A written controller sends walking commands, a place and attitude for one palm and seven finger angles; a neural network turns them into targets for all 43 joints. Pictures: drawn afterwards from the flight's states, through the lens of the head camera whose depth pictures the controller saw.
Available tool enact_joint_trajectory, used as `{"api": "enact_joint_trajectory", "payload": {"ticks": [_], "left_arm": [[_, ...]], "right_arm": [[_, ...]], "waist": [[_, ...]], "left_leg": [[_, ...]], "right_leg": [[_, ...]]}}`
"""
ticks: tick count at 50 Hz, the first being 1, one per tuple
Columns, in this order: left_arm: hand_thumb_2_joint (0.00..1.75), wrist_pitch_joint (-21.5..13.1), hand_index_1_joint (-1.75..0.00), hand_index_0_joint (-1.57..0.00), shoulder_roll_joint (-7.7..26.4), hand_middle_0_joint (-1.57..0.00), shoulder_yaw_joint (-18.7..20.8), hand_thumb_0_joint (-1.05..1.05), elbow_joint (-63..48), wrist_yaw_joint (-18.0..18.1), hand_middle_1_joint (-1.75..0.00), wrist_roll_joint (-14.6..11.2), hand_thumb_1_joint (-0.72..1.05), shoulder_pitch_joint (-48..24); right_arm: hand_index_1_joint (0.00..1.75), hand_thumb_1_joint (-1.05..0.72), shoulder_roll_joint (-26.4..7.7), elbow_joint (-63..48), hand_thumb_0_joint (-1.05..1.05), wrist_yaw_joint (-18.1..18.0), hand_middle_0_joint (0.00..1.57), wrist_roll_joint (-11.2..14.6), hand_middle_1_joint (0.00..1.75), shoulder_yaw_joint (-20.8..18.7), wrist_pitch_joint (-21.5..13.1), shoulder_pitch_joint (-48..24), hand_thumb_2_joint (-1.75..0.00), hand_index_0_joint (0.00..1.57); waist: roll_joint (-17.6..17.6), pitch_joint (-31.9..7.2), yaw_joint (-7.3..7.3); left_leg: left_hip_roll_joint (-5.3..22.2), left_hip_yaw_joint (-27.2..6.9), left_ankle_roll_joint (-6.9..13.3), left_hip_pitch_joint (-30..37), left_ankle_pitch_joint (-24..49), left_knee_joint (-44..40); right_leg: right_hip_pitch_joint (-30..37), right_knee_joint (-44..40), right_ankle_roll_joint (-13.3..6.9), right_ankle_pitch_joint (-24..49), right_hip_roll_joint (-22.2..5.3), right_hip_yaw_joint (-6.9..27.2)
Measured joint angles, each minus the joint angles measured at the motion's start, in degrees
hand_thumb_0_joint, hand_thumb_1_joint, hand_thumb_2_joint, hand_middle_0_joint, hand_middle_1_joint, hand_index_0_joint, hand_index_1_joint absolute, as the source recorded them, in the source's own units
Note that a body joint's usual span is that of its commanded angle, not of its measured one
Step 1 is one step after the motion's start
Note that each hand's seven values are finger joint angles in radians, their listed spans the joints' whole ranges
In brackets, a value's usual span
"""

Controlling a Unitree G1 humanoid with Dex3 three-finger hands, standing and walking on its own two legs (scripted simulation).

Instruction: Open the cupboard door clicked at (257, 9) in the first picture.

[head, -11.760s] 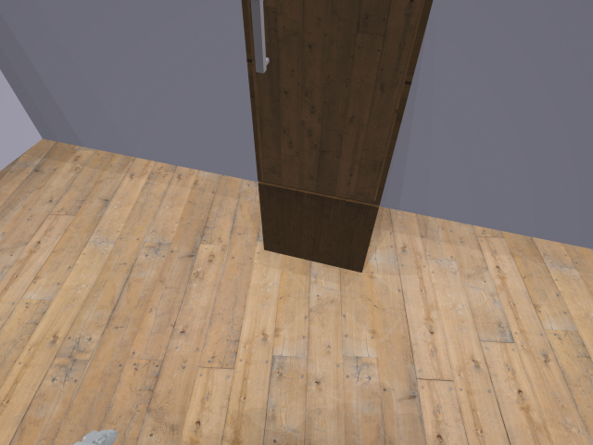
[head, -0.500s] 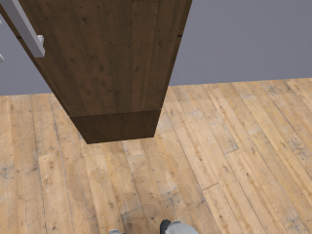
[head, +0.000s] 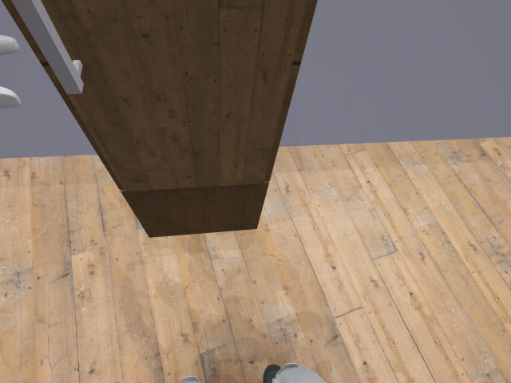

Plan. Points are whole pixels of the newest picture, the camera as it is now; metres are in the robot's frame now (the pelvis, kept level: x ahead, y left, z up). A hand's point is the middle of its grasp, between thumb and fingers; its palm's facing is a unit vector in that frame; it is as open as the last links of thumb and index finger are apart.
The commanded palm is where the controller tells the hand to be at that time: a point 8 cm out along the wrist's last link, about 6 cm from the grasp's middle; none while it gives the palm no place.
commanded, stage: slide the fingers in behind the handle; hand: left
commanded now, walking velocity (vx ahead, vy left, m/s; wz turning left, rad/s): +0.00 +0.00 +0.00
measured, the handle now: (51, 31) +0.57 +0.23 +0.17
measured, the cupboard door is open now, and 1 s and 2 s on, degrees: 0 0 0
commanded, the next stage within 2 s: close the thumb around the handle in 1.58 s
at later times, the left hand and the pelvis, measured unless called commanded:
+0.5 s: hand (9, 55) +0.51 +0.26 +0.18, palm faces -0.01 -1.00 +0.00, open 14.0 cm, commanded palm +0.49 +0.30 +0.17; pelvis -0.01 +0.01 +0.00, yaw -1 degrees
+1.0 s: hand (43, 58) +0.51 +0.22 +0.17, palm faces +0.00 -1.00 +0.00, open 14.0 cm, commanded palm +0.50 +0.27 +0.17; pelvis -0.01 +0.00 +0.00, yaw +0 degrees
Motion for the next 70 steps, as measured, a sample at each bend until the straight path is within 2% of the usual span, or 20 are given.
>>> {"api": "enact_joint_trajectory", "payload": {"ticks": [3,10,19,28,36,47,54,65,70], "left_arm": [[0.30,-0.4,-1.20,-0.30,0.0,-0.30,-1.2,-0.01,0.6,0.0,-1.20,-0.3,-0.50,-1.1],[0.30,-0.7,-1.20,-0.30,-0.3,-0.30,-0.2,-0.01,0.5,0.2,-1.20,-0.3,-0.50,-1.3],[0.30,-0.7,-1.20,-0.30,-2.7,-0.30,0.0,-0.02,-1.5,2.1,-1.20,-0.4,-0.50,0.8],[0.30,-1.2,-1.20,-0.30,-7.1,-0.30,-1.4,-0.02,-4.7,4.0,-1.20,-1.5,-0.50,3.1],[0.30,-1.2,-1.20,-0.30,-10.3,-0.30,-3.0,-0.02,-4.1,6.9,-1.20,-1.2,-0.50,2.8],[0.30,-2.5,-1.20,-0.30,-10.5,-0.30,-3.6,-0.02,-2.5,8.6,-1.20,-0.6,-0.50,1.1],[0.30,-2.1,-1.20,-0.30,-10.7,-0.30,-4.6,-0.02,-1.3,9.4,-1.20,-0.4,-0.50,-0.6],[0.30,-2.5,-1.20,-0.30,-11.9,-0.30,-3.1,-0.02,-3.0,10.6,-1.20,-0.1,-0.50,0.5],[0.30,-2.2,-1.21,-0.31,-11.2,-0.30,-1.8,-0.02,-2.5,10.7,-1.20,0.3,-0.50,1.2]], "right_arm": [[0.30,-0.90,0.0,0.6,0.00,-0.3,0.20,0.0,0.30,0.1,-0.3,0.4,-0.89,0.20],[0.30,-0.90,0.1,1.2,0.00,-0.4,0.20,-0.2,0.30,0.2,-0.8,1.6,-0.89,0.20],[0.30,-0.90,0.7,1.3,0.00,0.3,0.20,-0.5,0.30,0.0,-0.7,3.2,-0.89,0.20],[0.30,-0.90,1.5,1.7,0.00,1.1,0.20,-0.8,0.30,-0.4,-1.1,3.1,-0.89,0.20],[0.30,-0.90,1.6,1.8,0.00,1.2,0.20,-0.9,0.30,-0.5,-2.1,1.2,-0.89,0.20],[0.30,-0.90,1.1,1.6,0.00,0.8,0.20,-0.7,0.30,-0.5,-3.3,0.3,-0.89,0.20],[0.30,-0.90,0.7,2.4,0.00,0.6,0.20,-0.9,0.30,-0.6,-3.7,1.2,-0.89,0.20],[0.30,-0.90,1.0,2.8,0.00,1.1,0.20,-1.2,0.30,-1.0,-3.4,3.0,-0.89,0.20],[0.30,-0.90,1.2,2.4,0.00,1.2,0.20,-1.1,0.30,-0.8,-3.0,2.9,-0.89,0.20]], "waist": [[-0.1,0.3,-0.15],[-0.3,0.1,-0.99],[0.0,-0.4,-1.07],[0.4,-1.1,0.09],[0.7,-1.0,0.69],[0.3,-0.3,0.33],[0.4,0.3,-0.07],[0.7,-0.1,-0.51],[0.7,-0.1,-0.62]], "left_leg": [[-0.1,-0.2,0.0,-0.4,0.2,0.2],[0.1,0.2,0.1,-0.9,0.4,0.2],[0.0,0.9,0.4,0.1,0.4,-0.1],[-0.2,1.1,0.5,1.6,0.4,-0.6],[-0.5,0.8,0.5,2.4,0.5,-0.6],[-0.4,0.7,0.1,2.2,1.0,-0.6],[-0.4,0.4,-0.1,1.7,1.3,-0.7],[0.0,1.1,-0.3,2.1,1.3,-1.5],[0.1,1.4,-0.3,2.8,1.2,-1.9]], "right_leg": [[-0.3,0.1,0.0,0.2,-0.1,-0.2],[-0.9,0.0,0.0,0.6,0.1,0.2],[-0.2,-0.4,0.3,0.9,0.0,0.9],[1.3,-0.7,0.5,0.8,-0.2,1.1],[2.0,-0.2,0.4,0.6,-0.5,0.9],[1.5,0.4,0.0,0.7,-0.3,0.9],[1.0,0.4,-0.2,0.8,-0.3,0.5],[1.0,-0.1,-0.4,0.9,0.1,1.2],[1.5,-0.3,-0.4,0.9,0.2,1.5]]}}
